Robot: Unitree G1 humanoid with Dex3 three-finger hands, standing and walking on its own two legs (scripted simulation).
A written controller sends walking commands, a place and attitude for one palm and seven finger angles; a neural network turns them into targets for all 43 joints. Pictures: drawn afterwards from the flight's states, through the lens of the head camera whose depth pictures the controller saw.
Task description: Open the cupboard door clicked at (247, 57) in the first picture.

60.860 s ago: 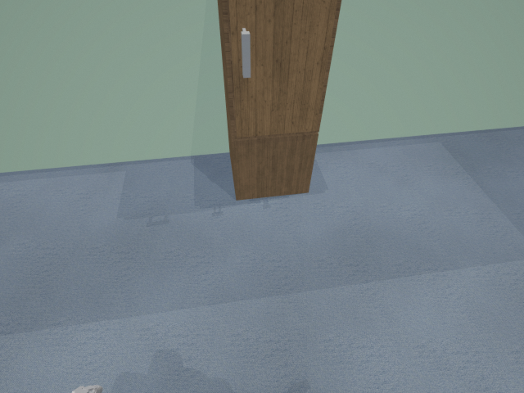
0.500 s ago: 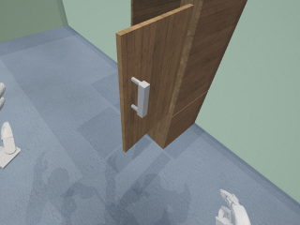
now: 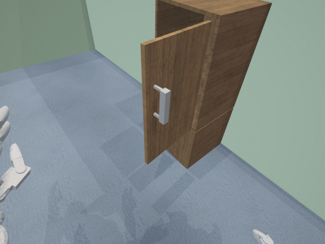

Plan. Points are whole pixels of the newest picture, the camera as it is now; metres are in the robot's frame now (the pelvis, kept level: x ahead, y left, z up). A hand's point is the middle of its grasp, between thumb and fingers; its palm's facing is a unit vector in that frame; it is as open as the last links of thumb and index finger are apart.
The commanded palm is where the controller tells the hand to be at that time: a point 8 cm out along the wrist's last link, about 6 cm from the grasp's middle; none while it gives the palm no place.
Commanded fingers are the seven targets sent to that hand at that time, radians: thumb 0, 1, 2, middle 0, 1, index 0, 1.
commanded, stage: stop stepping back and stand still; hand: left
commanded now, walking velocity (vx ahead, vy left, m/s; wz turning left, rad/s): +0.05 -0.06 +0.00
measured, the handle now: (160, 104) +0.59 +0.04 +0.03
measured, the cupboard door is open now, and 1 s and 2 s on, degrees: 96 96 96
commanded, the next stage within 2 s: let the arm hang, fingers relaxed in 0.18 s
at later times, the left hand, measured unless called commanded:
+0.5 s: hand out of the picture +0.13 +0.22 -0.13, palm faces +0.07 -0.96 -0.27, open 7.4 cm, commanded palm none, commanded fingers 0.00 0.90 0.90 -0.20 -0.30 -0.20 -0.30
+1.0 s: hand out of the picture -0.06 +0.22 -0.16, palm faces +0.07 -0.97 -0.22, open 7.3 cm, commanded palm none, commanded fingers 0.00 0.90 0.90 -0.20 -0.30 -0.20 -0.30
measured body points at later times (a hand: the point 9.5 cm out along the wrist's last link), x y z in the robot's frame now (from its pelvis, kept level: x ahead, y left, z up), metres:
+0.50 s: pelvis +0.00 +0.02 -0.01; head +0.01 +0.01 +0.44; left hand +0.12 +0.27 -0.11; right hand +0.13 -0.22 -0.14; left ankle +0.00 +0.13 -0.73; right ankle +0.01 -0.08 -0.73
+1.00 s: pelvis -0.01 +0.04 +0.01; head -0.01 +0.03 +0.46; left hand -0.06 +0.27 -0.14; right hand -0.03 -0.17 -0.16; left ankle +0.00 +0.13 -0.73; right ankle +0.01 -0.08 -0.73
